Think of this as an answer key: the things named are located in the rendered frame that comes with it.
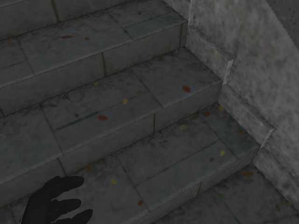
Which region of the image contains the left robot hand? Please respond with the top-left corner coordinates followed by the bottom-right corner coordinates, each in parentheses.
top-left (19, 175), bottom-right (93, 224)

